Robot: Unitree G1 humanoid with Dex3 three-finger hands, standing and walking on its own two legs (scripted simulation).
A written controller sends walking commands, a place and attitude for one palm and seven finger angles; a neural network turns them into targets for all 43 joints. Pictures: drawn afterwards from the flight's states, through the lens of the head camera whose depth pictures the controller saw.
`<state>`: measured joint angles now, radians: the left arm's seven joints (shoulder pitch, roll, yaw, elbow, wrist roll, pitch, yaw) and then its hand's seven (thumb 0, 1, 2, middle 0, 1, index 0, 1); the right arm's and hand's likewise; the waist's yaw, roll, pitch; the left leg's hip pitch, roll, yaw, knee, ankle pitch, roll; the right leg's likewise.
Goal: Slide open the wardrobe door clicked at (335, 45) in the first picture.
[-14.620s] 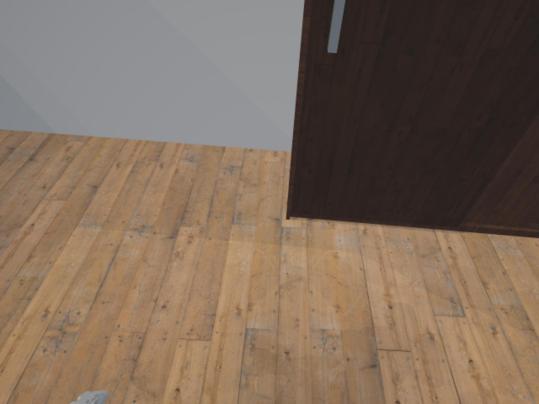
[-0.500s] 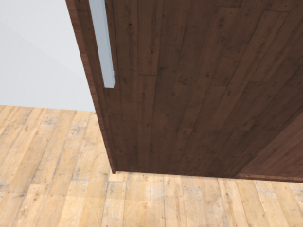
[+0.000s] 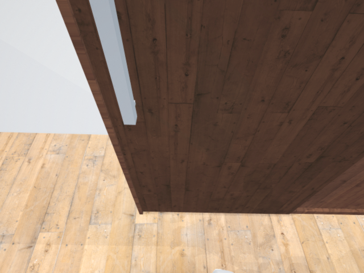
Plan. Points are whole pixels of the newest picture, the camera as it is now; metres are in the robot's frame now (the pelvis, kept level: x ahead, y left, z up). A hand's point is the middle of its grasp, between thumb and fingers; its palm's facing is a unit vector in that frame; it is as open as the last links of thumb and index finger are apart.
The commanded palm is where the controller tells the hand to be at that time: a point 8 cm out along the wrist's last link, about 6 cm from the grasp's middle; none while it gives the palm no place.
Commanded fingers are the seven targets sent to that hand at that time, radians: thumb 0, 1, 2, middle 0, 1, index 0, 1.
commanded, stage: come to a stop and stand still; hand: left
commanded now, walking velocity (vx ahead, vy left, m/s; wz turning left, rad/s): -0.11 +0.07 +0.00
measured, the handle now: (118, 50) +0.45 +0.14 +0.24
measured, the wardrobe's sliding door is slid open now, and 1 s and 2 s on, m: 0.00 0.00 0.00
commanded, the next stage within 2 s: look again from close up in 1.30 s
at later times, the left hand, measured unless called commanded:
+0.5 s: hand out of the picture -0.02 +0.19 -0.18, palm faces +0.10 -0.97 -0.21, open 7.3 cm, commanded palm none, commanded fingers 0.00 0.90 0.90 -0.20 -0.30 -0.20 -0.30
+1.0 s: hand out of the picture -0.08 +0.17 -0.18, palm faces +0.05 -0.99 -0.16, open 7.4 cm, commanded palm none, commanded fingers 0.00 0.90 0.90 -0.20 -0.30 -0.20 -0.30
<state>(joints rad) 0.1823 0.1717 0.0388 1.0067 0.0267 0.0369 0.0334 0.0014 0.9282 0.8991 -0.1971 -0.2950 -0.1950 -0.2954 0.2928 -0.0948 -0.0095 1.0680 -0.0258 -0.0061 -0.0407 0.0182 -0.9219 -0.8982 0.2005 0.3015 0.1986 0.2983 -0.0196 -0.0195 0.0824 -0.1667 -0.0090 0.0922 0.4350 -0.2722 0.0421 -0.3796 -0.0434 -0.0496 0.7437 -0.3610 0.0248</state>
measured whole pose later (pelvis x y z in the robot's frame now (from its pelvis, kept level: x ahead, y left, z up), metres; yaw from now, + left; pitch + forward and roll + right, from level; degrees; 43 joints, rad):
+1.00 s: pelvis -0.07 +0.01 +0.00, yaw +1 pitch -1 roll +1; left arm 0.29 0.13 -0.01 1.12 0.02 0.00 0.03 0.00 0.91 0.90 -0.20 -0.30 -0.20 -0.30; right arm 0.29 -0.13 0.01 1.12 -0.01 0.00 -0.02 0.01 -0.92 -0.90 0.20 0.30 0.19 0.30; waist 0.01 -0.01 0.03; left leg -0.18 0.00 0.05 0.41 -0.21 0.01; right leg -0.18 -0.02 -0.03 0.44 -0.24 0.00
